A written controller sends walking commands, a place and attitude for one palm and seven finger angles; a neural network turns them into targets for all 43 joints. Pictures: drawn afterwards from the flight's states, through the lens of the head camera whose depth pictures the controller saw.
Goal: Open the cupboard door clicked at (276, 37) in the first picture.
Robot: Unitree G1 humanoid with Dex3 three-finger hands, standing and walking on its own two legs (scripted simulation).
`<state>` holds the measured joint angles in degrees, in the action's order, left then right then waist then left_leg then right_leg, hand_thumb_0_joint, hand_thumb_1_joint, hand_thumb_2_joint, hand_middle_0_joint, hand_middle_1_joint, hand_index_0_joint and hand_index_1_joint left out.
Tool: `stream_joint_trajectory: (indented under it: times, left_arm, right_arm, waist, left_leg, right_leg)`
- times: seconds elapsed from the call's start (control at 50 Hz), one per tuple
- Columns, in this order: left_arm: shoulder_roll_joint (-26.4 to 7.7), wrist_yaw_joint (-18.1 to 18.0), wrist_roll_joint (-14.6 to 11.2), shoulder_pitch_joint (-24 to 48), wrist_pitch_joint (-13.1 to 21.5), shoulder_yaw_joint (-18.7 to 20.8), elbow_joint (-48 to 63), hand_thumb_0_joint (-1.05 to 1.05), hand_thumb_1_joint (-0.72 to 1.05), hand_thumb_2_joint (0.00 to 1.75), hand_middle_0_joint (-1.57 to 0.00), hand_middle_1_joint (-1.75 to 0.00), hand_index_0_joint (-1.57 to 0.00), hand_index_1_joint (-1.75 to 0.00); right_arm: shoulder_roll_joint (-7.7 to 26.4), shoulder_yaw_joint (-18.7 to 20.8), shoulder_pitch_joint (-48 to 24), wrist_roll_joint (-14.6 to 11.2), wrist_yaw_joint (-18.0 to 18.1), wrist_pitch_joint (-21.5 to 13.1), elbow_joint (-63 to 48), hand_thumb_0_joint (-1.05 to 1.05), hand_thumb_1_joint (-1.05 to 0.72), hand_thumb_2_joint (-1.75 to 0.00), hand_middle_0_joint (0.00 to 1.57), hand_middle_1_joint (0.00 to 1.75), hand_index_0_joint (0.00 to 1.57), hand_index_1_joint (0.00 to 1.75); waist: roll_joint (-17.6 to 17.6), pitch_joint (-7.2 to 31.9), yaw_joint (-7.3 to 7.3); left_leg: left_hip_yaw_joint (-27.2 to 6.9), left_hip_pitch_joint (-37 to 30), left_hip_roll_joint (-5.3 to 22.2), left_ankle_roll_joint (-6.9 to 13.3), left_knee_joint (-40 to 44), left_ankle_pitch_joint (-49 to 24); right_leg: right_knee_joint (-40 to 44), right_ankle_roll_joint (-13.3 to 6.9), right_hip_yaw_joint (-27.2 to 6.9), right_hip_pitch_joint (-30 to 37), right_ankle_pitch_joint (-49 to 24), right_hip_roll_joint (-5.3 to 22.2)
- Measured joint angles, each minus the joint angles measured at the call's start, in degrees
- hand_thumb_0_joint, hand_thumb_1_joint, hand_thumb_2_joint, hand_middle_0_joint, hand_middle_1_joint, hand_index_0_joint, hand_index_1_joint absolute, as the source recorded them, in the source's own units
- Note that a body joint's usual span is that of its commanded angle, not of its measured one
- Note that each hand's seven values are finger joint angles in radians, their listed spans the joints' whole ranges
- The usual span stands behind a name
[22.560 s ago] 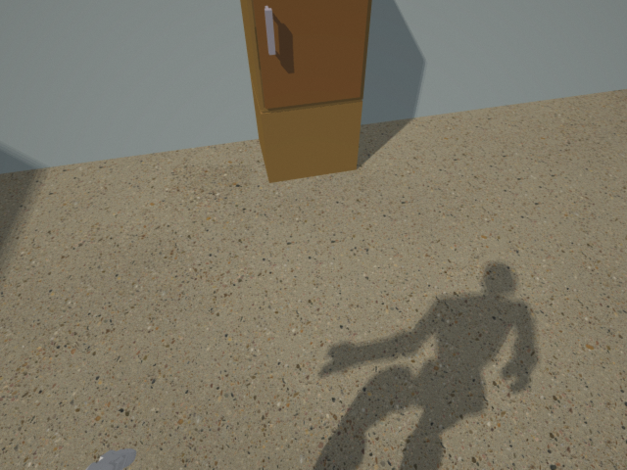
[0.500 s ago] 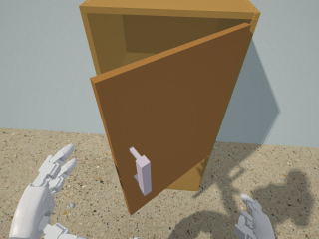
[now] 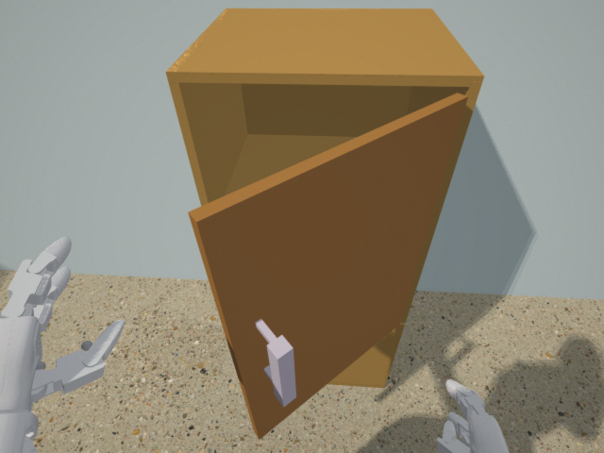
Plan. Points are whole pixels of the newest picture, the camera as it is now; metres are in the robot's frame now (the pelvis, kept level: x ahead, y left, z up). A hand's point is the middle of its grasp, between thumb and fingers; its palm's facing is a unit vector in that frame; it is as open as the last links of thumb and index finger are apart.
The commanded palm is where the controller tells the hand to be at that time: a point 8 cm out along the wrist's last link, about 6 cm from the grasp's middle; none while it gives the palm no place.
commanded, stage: draw the hand back to the body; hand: left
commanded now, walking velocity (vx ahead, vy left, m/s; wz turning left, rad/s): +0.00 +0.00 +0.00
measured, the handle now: (274, 362) +0.26 +0.07 -0.02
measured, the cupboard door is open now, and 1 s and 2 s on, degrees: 42 42 42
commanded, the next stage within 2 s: step back with the hand held close in 0.50 s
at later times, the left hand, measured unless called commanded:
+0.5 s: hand (89, 324) +0.19 +0.23 +0.17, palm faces +0.44 -0.81 -0.39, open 7.5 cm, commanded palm +0.14 +0.27 +0.19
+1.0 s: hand (80, 338) +0.18 +0.24 +0.16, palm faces +0.30 -0.80 -0.51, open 7.4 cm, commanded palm +0.12 +0.29 +0.19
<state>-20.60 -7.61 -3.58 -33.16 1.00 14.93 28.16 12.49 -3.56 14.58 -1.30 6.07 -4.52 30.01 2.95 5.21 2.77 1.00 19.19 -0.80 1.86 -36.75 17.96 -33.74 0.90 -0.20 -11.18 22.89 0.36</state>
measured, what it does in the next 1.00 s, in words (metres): stands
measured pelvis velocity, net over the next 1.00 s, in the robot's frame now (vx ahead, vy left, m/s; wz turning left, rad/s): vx -0.03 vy -0.01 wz -0.03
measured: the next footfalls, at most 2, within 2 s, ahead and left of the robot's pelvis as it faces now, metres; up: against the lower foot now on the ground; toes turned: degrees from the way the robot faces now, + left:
left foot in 1.54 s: -0.05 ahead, +0.10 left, +0.00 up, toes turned +3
right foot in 1.94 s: -0.32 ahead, -0.10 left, +0.00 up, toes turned -5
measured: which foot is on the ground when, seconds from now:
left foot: down 0.00-1.00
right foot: down 0.00-1.00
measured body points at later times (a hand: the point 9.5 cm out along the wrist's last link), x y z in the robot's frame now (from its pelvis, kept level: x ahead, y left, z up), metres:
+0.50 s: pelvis +0.00 -0.03 +0.01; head -0.02 -0.04 +0.46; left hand +0.16 +0.27 +0.19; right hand +0.19 -0.25 -0.07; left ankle +0.02 +0.10 -0.73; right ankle -0.05 -0.13 -0.73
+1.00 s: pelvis -0.03 -0.01 +0.02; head -0.01 -0.02 +0.46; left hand +0.16 +0.28 +0.19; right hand +0.15 -0.26 -0.06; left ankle +0.02 +0.10 -0.73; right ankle -0.05 -0.13 -0.73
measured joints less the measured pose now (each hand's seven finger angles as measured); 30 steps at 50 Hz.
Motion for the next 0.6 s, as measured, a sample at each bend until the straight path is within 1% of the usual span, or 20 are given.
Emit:
stream_joint_trajectory:
  times: [0.12,0.18,0.22,0.28,0.38,0.48,0.6]
  left_arm:
    - [-0.72,0.10,-0.44,3.97,0.35,3.84,-1.33,0.01,0.60,0.77,-0.20,-0.30,-0.20,-0.30]
    - [-0.66,0.04,-0.64,5.62,1.12,5.25,-1.66,0.01,0.70,0.81,-0.20,-0.30,-0.20,-0.30]
    - [-0.11,0.20,-0.85,5.92,1.51,5.52,-2.11,0.01,0.75,0.83,-0.20,-0.30,-0.20,-0.30]
    - [0.92,0.83,-1.07,5.45,1.59,4.73,-2.97,0.01,0.81,0.86,-0.20,-0.30,-0.20,-0.30]
    - [1.14,1.64,-1.04,4.25,1.04,3.29,-3.51,0.02,0.86,0.88,-0.21,-0.30,-0.21,-0.30]
    - [0.67,1.47,-0.92,4.49,1.35,3.86,-3.10,0.02,0.88,0.89,-0.21,-0.30,-0.21,-0.30]
    - [1.22,1.49,-1.17,5.44,2.13,4.29,-4.18,0.02,0.89,0.89,-0.21,-0.30,-0.21,-0.30]
  right_arm:
    - [0.47,0.74,-1.21,0.27,-0.35,-0.53,1.72,0.02,-0.91,-0.90,0.20,0.30,0.20,0.30]
    - [0.79,1.14,-1.78,0.42,-0.60,-0.86,2.53,0.02,-0.91,-0.90,0.20,0.30,0.20,0.30]
    - [0.94,1.43,-2.21,0.46,-0.93,-0.71,2.80,0.02,-0.91,-0.90,0.20,0.30,0.20,0.30]
    - [1.00,1.85,-2.58,0.54,-1.25,-0.28,3.02,0.02,-0.91,-0.90,0.20,0.30,0.20,0.30]
    - [0.67,2.11,-2.46,0.74,-1.00,0.09,3.70,0.02,-0.91,-0.90,0.20,0.30,0.20,0.30]
    - [0.55,2.16,-2.45,0.81,-0.64,-0.38,4.45,0.02,-0.91,-0.90,0.20,0.30,0.20,0.30]
    - [0.62,2.38,-3.28,0.90,-0.66,-0.38,4.82,0.02,-0.91,-0.90,0.20,0.30,0.20,0.30]
  waist:
    - [-0.49,-1.55,0.42]
    - [-0.36,-2.07,0.48]
    - [-0.16,-2.43,0.38]
    - [0.07,-2.92,0.25]
    - [-0.29,-3.35,0.41]
    - [-0.25,-3.87,0.69]
    - [0.55,-4.43,0.75]
  left_leg:
    - [-0.09,-2.77,0.25,-0.43,3.37,-1.50]
    - [-0.16,-3.79,0.39,-0.64,4.65,-2.09]
    - [-0.09,-4.42,0.46,-0.75,5.50,-2.49]
    - [0.02,-5.27,0.56,-0.92,6.72,-3.07]
    - [-0.17,-6.36,0.91,-1.36,8.05,-3.69]
    - [-0.63,-7.36,1.34,-1.84,8.57,-3.85]
    - [-0.73,-8.23,1.50,-2.08,9.52,-4.36]
  right_leg:
    - [3.36,-0.42,0.04,2.69,-1.57,-0.27]
    - [4.65,-0.62,0.09,3.69,-2.18,-0.42]
    - [5.32,-0.72,0.01,4.18,-2.54,-0.48]
    - [6.16,-0.88,-0.12,4.79,-2.99,-0.58]
    - [7.28,-1.34,0.03,5.78,-3.46,-0.95]
    - [8.31,-1.82,0.43,7.10,-3.80,-1.44]
    - [9.01,-2.06,0.51,7.85,-4.20,-1.62]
